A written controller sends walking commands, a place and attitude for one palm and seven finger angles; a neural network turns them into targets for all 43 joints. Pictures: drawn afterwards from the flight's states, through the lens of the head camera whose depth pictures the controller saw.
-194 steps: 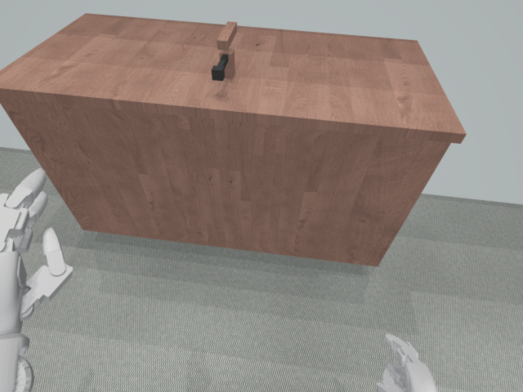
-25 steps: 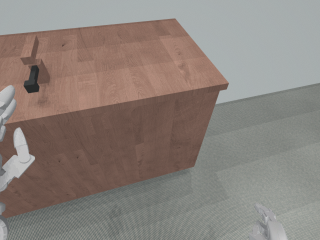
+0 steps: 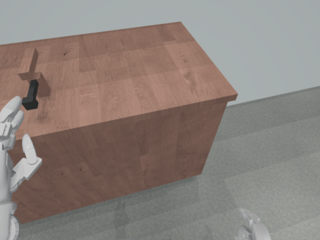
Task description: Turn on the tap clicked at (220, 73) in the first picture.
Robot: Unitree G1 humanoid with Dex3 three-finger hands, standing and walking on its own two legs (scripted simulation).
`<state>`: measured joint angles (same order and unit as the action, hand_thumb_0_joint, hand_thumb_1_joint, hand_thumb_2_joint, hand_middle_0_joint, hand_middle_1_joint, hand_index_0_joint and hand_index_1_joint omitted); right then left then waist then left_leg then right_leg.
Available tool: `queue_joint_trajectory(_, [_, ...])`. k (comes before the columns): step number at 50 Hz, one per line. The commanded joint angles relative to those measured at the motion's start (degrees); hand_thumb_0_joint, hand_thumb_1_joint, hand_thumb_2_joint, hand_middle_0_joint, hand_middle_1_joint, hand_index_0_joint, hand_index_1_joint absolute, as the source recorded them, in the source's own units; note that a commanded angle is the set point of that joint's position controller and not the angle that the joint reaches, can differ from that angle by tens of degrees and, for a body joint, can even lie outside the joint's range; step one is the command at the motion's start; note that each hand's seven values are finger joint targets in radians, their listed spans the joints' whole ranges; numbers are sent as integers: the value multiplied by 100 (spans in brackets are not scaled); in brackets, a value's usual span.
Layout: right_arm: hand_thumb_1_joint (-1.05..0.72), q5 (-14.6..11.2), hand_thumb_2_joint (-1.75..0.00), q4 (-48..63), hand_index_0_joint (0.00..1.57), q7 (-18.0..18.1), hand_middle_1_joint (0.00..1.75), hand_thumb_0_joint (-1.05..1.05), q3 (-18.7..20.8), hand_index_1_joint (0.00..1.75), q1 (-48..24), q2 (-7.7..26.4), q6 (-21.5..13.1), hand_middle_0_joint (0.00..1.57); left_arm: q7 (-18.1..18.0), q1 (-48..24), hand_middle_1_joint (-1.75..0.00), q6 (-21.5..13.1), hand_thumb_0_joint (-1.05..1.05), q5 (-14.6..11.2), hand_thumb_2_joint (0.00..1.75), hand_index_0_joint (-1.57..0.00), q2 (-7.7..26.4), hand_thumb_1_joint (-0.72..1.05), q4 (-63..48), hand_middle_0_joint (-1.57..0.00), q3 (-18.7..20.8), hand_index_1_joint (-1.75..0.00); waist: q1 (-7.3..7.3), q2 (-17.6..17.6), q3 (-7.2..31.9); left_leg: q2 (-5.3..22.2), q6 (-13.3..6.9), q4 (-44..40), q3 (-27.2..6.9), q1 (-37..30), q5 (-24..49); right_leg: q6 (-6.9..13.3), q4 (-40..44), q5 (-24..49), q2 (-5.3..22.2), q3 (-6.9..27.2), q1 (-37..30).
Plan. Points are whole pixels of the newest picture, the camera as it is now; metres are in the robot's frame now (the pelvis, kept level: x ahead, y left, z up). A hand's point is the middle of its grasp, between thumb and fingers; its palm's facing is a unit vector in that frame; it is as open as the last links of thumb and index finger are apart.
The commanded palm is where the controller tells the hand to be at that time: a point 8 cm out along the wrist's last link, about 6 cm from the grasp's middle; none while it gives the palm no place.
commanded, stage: come to a stop and stand still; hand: left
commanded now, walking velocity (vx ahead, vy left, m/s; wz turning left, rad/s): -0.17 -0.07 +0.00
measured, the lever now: (30, 103) +0.44 +0.40 +0.09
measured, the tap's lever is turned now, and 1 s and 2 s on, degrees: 0 0 0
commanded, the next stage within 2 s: look again from close up in 0.78 s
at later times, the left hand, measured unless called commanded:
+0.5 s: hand (39, 179) +0.19 +0.22 +0.16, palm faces +0.36 -0.86 -0.36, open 7.4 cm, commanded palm +0.14 +0.27 +0.18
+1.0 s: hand (2, 153) +0.22 +0.28 +0.19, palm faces +0.44 -0.81 -0.40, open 7.4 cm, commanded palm +0.13 +0.28 +0.18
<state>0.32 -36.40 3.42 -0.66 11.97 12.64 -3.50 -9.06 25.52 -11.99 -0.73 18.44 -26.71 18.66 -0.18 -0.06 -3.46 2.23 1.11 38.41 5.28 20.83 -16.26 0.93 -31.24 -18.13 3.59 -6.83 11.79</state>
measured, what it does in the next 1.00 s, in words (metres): steps on the spot: left foot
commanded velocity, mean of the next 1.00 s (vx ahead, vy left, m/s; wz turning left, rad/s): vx -0.02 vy -0.02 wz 0.00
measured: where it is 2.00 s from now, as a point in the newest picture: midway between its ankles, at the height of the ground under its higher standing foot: outside the picture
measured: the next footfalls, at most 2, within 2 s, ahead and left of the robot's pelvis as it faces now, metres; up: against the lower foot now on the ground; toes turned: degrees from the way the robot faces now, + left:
left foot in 0.04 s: +0.06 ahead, +0.11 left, +0.00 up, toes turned +0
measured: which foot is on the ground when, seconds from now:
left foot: up 0.00-0.02, down 0.04-1.00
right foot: down 0.00-1.00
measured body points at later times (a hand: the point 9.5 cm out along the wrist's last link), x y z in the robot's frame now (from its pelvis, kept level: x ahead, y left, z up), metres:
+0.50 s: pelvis -0.03 -0.01 +0.00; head -0.03 -0.01 +0.45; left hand +0.17 +0.27 +0.18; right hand +0.12 -0.24 -0.10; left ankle +0.02 +0.11 -0.74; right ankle +0.00 -0.09 -0.74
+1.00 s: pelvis -0.04 +0.01 +0.00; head -0.03 +0.02 +0.45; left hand +0.19 +0.32 +0.21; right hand +0.10 -0.23 -0.09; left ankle +0.02 +0.11 -0.74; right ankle +0.00 -0.09 -0.74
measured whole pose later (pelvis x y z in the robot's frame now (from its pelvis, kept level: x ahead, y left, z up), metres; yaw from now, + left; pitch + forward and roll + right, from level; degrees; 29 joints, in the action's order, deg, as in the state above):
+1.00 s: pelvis -0.04 +0.01 +0.00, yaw -4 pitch -2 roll -1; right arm -0.6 -35.5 1.9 -0.6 13.7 11.8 -7.0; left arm -5.9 11.2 -13.1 -2.0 26.1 -15.7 24.6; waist 2.6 0.2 -3.3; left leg 1.9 -0.7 29.1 2.3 17.3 -10.1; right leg 1.9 -25.5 -9.7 -2.0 -3.5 14.4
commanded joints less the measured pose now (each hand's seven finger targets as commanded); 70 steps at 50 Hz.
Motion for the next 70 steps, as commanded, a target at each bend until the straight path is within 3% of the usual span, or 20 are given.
queue_joint_trajectory(1, [-90, -56, -90, 1170, 20, 134, 30, 0, 300, 30, -439, 482, -242, 20, -163, -128, -30, -364, 0, -93, 90, -20, 1293, 90, -1855, -20, 868, -30, 58, 181, 1327, 544, -145, -1465, -326, -1490, 3063, -73, -306, 2667, 458, 449, -386])
queue_joint_trajectory(3, [-90, -55, -90, 1216, 20, 76, 30, 0, 338, 30, -317, 538, -272, 20, -125, 182, -30, -369, 0, -110, 90, -20, 1232, 90, -1580, -20, 911, -30, 105, 1142, 1328, 1455, -605, -1500, -1296, -1969, 5051, -228, -808, -472, -151, 358, 586])
queue_joint_trajectory(4, [-90, 13, -90, 1181, 20, 42, 30, 0, 311, 30, -308, 510, -294, 20, -82, 58, -30, -404, 0, -103, 90, -20, 1261, 90, -1714, -20, 905, -30, 54, 1726, 1208, 1631, -747, -1690, -1572, -1860, 5156, -223, -1087, -1132, -227, 395, 790])
queue_joint_trajectory(8, [-90, -8, -90, 1100, 20, -92, 30, 0, 349, 30, -202, 578, -449, 20, -87, 87, -30, -375, 0, -101, 90, -20, 1140, 90, -1726, -20, 808, -30, 14, 1442, 1288, 1487, -615, -1407, -977, -1915, 4554, -157, -242, -473, -299, 388, 482])
queue_joint_trajectory(12, [-90, -65, -90, 1189, 20, -73, 30, 0, 286, 30, -352, 596, -408, 20, -48, 251, -30, -207, 0, -145, 90, -20, 1110, 90, -1438, -20, 811, -30, 18, 982, 1111, 1197, -355, -1341, -607, -812, 2343, -192, 762, 841, -211, 410, -517])
queue_joint_trajectory(15, [-90, -96, -90, 1213, 20, -16, 30, 0, 243, 30, -383, 445, -323, 20, -17, 211, -30, -50, 0, -252, 90, -20, 1068, 90, -1119, -20, 722, -30, -23, -432, 918, 291, 24, -620, -117, -451, 156, 135, 1234, 1270, 554, 1516, 63])
queue_joint_trajectory(17, [-90, -76, -90, 1122, 20, 26, 30, 0, 171, 30, -438, 360, -280, 20, -49, -42, -30, 8, 0, -255, 90, -20, 1177, 90, -1171, -20, 704, -30, -24, -648, 755, 74, 27, -71, -303, -391, -325, 390, 1510, 1117, 955, 1901, 414])
queue_joint_trajectory(23, [-90, -31, -90, 985, 20, 158, 30, 0, 142, 30, -505, 486, -267, 20, -101, -532, -30, -35, 0, -157, 90, -20, 1224, 90, -1182, -20, 642, -30, 43, -217, 684, 204, -140, -1120, -601, -890, 681, 167, 1248, 336, 491, 1334, 322])
queue_joint_trajectory(26, [-90, 18, -90, 1070, 20, 174, 30, 0, 92, 30, -641, 498, -271, 20, -62, -642, -30, -129, 0, -125, 90, -20, 1157, 90, -1381, -20, 578, -30, 87, 843, 410, 563, -268, -1938, -1039, -385, 39, -48, 1111, -410, 7, 1001, 219])
queue_joint_trajectory(30, [-90, -13, -90, 1040, 20, 130, 30, 0, 127, 30, -477, 529, -332, 20, -86, -413, -30, -180, 0, -46, 90, -20, 1025, 90, -937, -20, 504, -30, 83, 517, 413, 521, -291, -2075, -987, 266, -983, -73, 1084, -382, -49, 1002, -304])
queue_joint_trajectory(35, [-90, -7, -90, 1012, 20, 94, 30, 0, 177, 30, -382, 524, -372, 20, -98, -238, -30, -156, 0, -88, 90, -20, 1074, 90, -964, -20, 555, -30, 39, 68, 645, 240, -168, -1496, -680, -193, -408, 20, 1520, -583, 174, 1255, 5])
queue_joint_trajectory(43, [-90, -9, -90, 1002, 20, 136, 30, 0, 165, 30, -446, 532, -370, 20, -120, -272, -30, -108, 0, -118, 90, -20, 1152, 90, -1120, -20, 604, -30, 41, 289, 650, 333, -174, -1763, -822, -286, -77, -37, 1350, -150, -19, 1029, -89])
queue_joint_trajectory(44, [-90, 147, -90, 954, 20, 114, 30, 0, 351, 30, 192, 722, -668, 20, 5, -6224, -30, -677, 0, 646, 90, -20, 5876, 90, -2581, -20, 3975, -30, 229, -777, -318, 180, -250, -716, -407, 180, 339, -638, 2025, 1020, 254, 1507, 841])
queue_joint_trajectory(45, [-90, 12, -90, 657, 20, 82, 30, 0, 86, 30, -126, 83, -633, 20, 250, -3143, -30, -473, 0, 152, 90, -20, 2542, 90, 600, -20, 1717, -30, 96, -776, 1128, -336, -295, -658, -467, -605, 442, 31, 1567, 510, 677, 1475, 365])
queue_joint_trajectory(46, [-90, -193, -90, 1084, 20, -8, 30, 0, 308, 30, -381, 353, -709, 20, 280, -2029, -30, -329, 0, -159, 90, -20, 1408, 90, 837, -20, 1147, -30, 285, 415, 1163, -160, -150, -1006, -478, -1062, 523, 274, 1429, 448, 654, 2075, 247])
queue_joint_trajectory(47, [-90, -153, -90, 1129, 20, -66, 30, 0, 258, 30, -248, 463, -745, 20, 365, -1717, -30, -484, 0, -178, 90, -20, 1192, 90, 454, -20, 644, -30, 273, 787, 1095, -129, -163, -1060, -401, -972, 211, 129, 1431, 253, 541, 1789, 185])
queue_joint_trajectory(53, [-90, -135, -90, 1272, 20, -233, 30, 0, 205, 30, -456, 572, -779, 20, 340, -435, -30, -392, 0, -221, 90, -20, 1207, 90, -472, -20, 594, -30, 294, -372, 569, 90, -196, -2013, -738, -511, -693, -36, 1497, -897, -87, 1038, 191])
queue_joint_trajectory(56, [-90, -93, -90, 1340, 20, -140, 30, 0, 197, 30, -522, 621, -777, 20, 269, -1007, -30, -439, 0, -162, 90, -20, 1706, 90, -879, -20, 1140, -30, 244, -15, 565, 206, -242, -2364, -908, -377, -815, -69, 1209, -419, -270, 883, -36])
queue_joint_trajectory(61, [-90, 3, -90, 1375, 20, -127, 30, 0, 125, 30, -572, 525, -892, 20, 275, -1380, -30, -561, 0, -136, 90, -20, 1452, 90, -1236, -20, 987, -30, 230, 957, 871, 447, -304, -2456, -1073, -566, -393, -18, 624, 589, -288, 687, -405])
queue_joint_trajectory(70, [-90, 39, -90, 1232, 20, -240, 30, 0, 240, 30, -420, 639, -730, 20, 241, -770, -30, -420, 0, -139, 90, -20, 1016, 90, -998, -20, 619, -30, 112, 497, 1040, 273, -263, -1596, -1000, -936, 802, 112, 368, 982, -259, 493, -112])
